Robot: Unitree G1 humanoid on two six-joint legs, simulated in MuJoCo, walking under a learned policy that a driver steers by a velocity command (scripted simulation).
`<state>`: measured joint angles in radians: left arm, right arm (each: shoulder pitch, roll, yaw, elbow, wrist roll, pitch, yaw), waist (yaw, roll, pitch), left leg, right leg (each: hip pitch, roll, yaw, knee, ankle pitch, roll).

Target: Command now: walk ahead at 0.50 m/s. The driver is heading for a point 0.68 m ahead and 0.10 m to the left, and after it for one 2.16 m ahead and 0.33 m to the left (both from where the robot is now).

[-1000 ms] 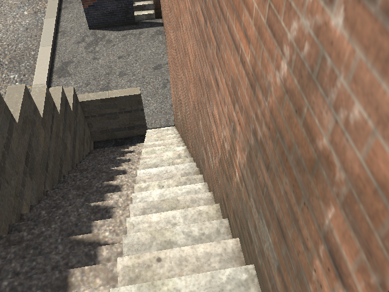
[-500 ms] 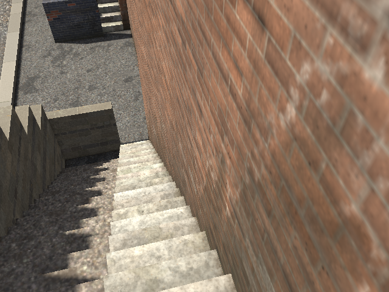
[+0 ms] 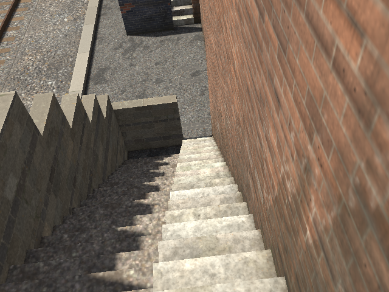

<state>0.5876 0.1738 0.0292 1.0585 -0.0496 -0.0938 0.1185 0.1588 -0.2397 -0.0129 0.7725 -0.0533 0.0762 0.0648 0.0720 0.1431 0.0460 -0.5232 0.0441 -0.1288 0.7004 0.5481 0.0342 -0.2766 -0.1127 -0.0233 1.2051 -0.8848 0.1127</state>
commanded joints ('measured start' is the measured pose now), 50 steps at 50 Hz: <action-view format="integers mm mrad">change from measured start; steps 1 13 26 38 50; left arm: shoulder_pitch -70 -305 -490 -49 -166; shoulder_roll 162 93 41 100 181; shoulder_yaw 28 24 3 20 54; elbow -63 -79 -99 63 -45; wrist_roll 67 92 67 -2 74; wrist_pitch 13 141 85 8 43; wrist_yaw -22 -50 -106 -45 -50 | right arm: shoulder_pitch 97 241 457 219 459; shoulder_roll -51 -38 -14 -37 -122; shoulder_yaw -13 26 33 8 -28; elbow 13 214 362 275 266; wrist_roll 9 58 10 -40 24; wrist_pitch -35 -159 -203 -55 -108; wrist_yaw -18 -71 -79 -101 -42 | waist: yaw -37 1 -174 -107 -199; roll -292 -14 -230 -191 -164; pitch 93 88 90 89 45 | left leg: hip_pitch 320 64 161 -175 511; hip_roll -26 154 -54 -27 -19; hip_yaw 143 -164 -55 -1 146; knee -197 -293 180 537 -375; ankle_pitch -260 -418 -771 -739 -355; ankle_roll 31 197 121 -62 24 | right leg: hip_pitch -269 -529 -97 -112 -299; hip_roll -95 89 167 -206 98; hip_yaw -17 26 -19 333 57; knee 12 -36 -648 -651 270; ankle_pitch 628 869 1525 1396 851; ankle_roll -225 -113 -142 -461 -272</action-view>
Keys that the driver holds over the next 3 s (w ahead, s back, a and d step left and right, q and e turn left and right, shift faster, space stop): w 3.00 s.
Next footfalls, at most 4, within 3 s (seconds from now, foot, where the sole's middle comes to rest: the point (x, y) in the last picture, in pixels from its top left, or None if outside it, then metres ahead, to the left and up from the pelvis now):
0.04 left None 0.11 0.14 -0.86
0.60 right None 0.37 0.04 -1.07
1.02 left None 0.57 0.28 -1.27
1.52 right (232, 275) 0.84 0.03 -1.48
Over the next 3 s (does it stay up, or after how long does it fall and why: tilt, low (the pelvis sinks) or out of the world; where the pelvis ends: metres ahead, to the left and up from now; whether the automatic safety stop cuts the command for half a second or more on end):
stays up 1.38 0.27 -1.23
